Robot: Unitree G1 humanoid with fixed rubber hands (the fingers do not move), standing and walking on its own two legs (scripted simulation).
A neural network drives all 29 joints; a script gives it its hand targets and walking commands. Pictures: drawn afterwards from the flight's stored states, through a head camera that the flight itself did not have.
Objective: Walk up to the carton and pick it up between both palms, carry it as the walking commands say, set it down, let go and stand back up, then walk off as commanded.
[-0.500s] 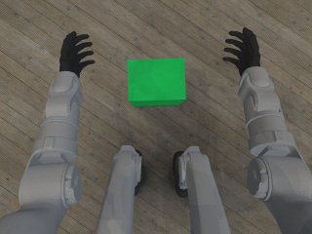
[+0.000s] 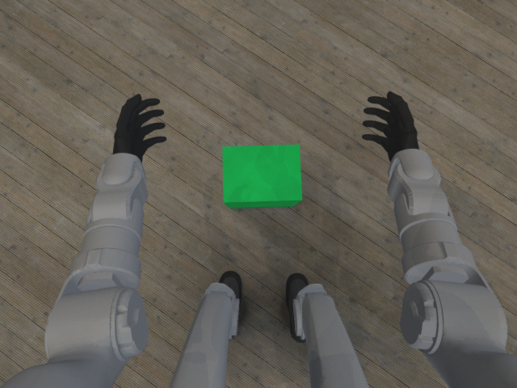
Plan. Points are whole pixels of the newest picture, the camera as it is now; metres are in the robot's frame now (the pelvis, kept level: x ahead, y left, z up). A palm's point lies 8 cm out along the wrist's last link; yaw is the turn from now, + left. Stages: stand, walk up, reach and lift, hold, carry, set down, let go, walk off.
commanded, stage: let go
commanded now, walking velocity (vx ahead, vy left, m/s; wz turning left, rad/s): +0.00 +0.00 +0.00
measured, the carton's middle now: (261, 179) +0.47 +0.01 -0.57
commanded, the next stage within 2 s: stand in 1.14 s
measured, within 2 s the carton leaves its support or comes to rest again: neither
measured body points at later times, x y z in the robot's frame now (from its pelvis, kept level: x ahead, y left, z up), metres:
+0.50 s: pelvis +0.05 -0.01 +0.08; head +0.19 -0.01 +0.51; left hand +0.31 +0.23 -0.02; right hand +0.32 -0.23 -0.02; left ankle +0.05 +0.11 -0.64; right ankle +0.05 -0.12 -0.64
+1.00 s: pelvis +0.07 +0.00 +0.10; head +0.08 +0.00 +0.55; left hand +0.25 +0.23 +0.03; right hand +0.24 -0.24 +0.03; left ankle +0.05 +0.11 -0.64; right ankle +0.05 -0.12 -0.64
